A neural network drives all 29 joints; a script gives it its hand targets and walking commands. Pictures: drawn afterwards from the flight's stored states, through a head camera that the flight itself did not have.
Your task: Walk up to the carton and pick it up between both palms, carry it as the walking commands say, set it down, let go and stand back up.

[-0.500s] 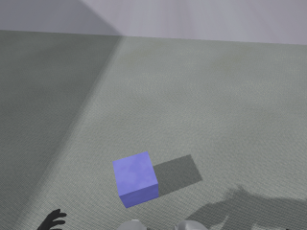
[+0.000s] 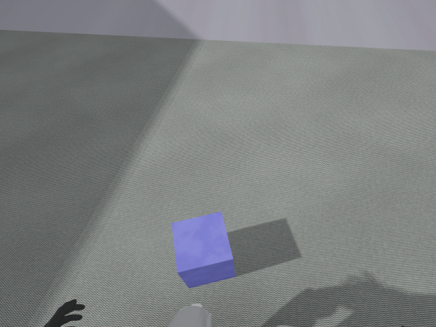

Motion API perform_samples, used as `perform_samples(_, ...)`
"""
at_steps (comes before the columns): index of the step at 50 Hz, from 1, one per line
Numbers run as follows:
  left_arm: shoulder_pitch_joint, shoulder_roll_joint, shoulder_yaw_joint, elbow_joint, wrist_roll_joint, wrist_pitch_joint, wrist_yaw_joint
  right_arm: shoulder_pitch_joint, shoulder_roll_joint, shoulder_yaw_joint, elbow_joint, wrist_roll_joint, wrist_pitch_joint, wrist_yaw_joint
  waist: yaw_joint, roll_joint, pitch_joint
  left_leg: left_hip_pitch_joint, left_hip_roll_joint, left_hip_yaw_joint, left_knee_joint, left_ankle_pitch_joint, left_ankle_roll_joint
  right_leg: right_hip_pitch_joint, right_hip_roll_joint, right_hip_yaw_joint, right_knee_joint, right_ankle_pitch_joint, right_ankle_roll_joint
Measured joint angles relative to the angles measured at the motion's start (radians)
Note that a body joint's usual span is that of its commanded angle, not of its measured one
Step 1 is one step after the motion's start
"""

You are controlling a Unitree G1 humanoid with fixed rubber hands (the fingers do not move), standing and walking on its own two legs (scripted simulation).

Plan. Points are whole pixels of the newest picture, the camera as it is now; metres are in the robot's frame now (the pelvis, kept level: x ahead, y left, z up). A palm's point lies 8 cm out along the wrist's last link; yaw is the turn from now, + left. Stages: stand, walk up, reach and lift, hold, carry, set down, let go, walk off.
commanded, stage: walk up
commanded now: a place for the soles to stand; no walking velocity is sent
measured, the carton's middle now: (204, 251) +0.47 +0.14 -0.63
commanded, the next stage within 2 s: none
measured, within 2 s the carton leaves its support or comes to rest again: neither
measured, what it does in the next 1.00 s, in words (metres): steps on the spot: left foot, then right foot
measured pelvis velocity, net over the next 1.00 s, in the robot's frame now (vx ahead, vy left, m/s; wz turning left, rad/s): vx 0.01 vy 0.01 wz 0.16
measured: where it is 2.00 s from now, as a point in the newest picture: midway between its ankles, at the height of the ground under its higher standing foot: outside the picture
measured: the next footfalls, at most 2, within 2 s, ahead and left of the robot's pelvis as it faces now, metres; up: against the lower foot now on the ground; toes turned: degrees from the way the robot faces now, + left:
left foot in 0.10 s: +0.05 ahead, +0.15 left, +0.00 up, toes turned +11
right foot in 0.34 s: +0.06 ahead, -0.10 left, +0.00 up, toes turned +10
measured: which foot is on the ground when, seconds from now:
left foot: up 0.00-0.08, down 0.10-1.00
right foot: down 0.00-0.10, up 0.12-0.32, down 0.34-1.00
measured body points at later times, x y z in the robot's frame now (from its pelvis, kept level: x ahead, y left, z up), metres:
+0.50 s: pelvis +0.00 +0.01 -0.01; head +0.02 +0.00 +0.44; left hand +0.09 +0.35 -0.08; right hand +0.13 -0.31 -0.10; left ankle +0.03 +0.14 -0.70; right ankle +0.00 -0.11 -0.72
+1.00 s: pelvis +0.01 +0.01 -0.02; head +0.03 +0.01 +0.43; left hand +0.09 +0.35 -0.08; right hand +0.17 -0.31 -0.10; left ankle +0.02 +0.14 -0.72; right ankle +0.02 -0.11 -0.72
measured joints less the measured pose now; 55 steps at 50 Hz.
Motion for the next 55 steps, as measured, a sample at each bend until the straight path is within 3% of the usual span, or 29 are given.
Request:
perform_samples(5, -0.003, 0.009, -0.004, 0.001, 0.000, 0.004, -0.001, 0.001, -0.002, -0.001, 0.000, 0.000, -0.024, 0.001, 0.000, -0.036, 0.012, 0.100, 0.004, 0.055, -0.207, 0.039, -0.005, -0.007, -0.021, -0.004, 0.126, -0.072, 0.019)
perform_samples(7, -0.017, 0.005, -0.010, 0.001, 0.000, 0.023, -0.002, 0.001, 0.001, -0.001, 0.000, 0.000, -0.027, 0.002, 0.000, -0.053, 0.024, 0.103, -0.012, 0.050, -0.167, 0.041, -0.025, -0.014, -0.026, -0.002, 0.221, -0.133, 0.012)
perform_samples(10, -0.017, 0.002, -0.022, 0.000, 0.000, 0.035, -0.005, -0.003, 0.001, -0.001, 0.000, 0.000, -0.028, 0.002, 0.001, -0.055, 0.018, 0.103, -0.021, 0.033, -0.164, 0.048, -0.025, -0.021, -0.017, -0.001, 0.287, -0.195, 0.012)
perform_samples(16, -0.016, 0.012, -0.005, -0.001, 0.000, 0.038, -0.012, -0.016, 0.001, -0.001, 0.000, 0.000, -0.028, 0.002, 0.002, -0.046, 0.015, 0.052, -0.023, -0.002, -0.165, 0.069, -0.026, -0.018, -0.015, 0.000, 0.187, -0.204, 0.004)
perform_samples(19, -0.015, 0.014, 0.000, 0.000, 0.000, 0.034, -0.012, -0.020, 0.001, -0.001, 0.000, 0.000, -0.025, 0.002, 0.001, -0.040, 0.018, 0.040, -0.022, -0.013, -0.165, 0.075, -0.025, -0.012, -0.008, -0.003, 0.115, -0.084, 0.008)
perform_samples(23, -0.013, 0.014, -0.003, 0.000, 0.000, 0.019, -0.012, -0.020, 0.001, -0.001, 0.000, 0.000, -0.021, 0.002, 0.001, -0.050, -0.012, 0.027, -0.036, 0.008, -0.073, -0.034, -0.026, -0.011, -0.034, -0.002, 0.109, -0.075, 0.009)
perform_samples(28, -0.015, 0.020, -0.004, 0.001, 0.000, 0.009, -0.012, -0.020, 0.001, -0.001, 0.000, 0.000, -0.044, 0.004, 0.001, -0.039, -0.006, 0.105, -0.030, 0.004, -0.176, 0.032, -0.035, -0.014, -0.052, -0.003, 0.139, -0.097, 0.045)
perform_samples(33, -0.022, 0.022, -0.008, 0.000, 0.000, 0.014, -0.012, -0.020, 0.002, 0.000, 0.000, 0.000, -0.052, 0.004, 0.001, -0.040, -0.006, 0.105, -0.036, -0.021, -0.156, 0.000, -0.048, -0.015, -0.044, -0.003, 0.158, -0.188, 0.013)
perform_samples(36, -0.022, 0.022, -0.010, 0.001, 0.000, 0.011, -0.012, -0.035, 0.002, 0.000, 0.000, 0.000, -0.053, 0.004, 0.001, -0.049, -0.005, 0.099, -0.038, -0.028, -0.153, 0.007, -0.048, -0.014, -0.041, -0.003, 0.130, -0.074, 0.024)
perform_samples(42, -0.022, 0.022, -0.022, 0.001, 0.000, 0.004, -0.012, -0.039, 0.002, 0.000, 0.000, 0.000, -0.056, 0.004, 0.001, -0.049, -0.014, 0.113, -0.038, -0.008, -0.159, 0.010, -0.049, -0.014, -0.053, -0.004, 0.141, -0.102, 0.043)
perform_samples(47, -0.025, 0.023, -0.021, 0.001, 0.000, 0.009, -0.012, -0.039, 0.002, 0.000, 0.000, 0.000, -0.061, 0.004, 0.001, -0.050, -0.016, 0.110, -0.039, -0.023, -0.151, -0.014, -0.055, -0.014, -0.042, -0.004, 0.145, -0.129, 0.022)
perform_samples(55, -0.025, 0.022, -0.025, 0.001, 0.000, 0.002, -0.012, -0.047, 0.002, 0.000, 0.000, 0.000, -0.060, 0.004, 0.001, -0.049, -0.020, 0.104, -0.042, -0.019, -0.151, -0.002, -0.055, -0.014, -0.045, -0.004, 0.135, -0.097, 0.033)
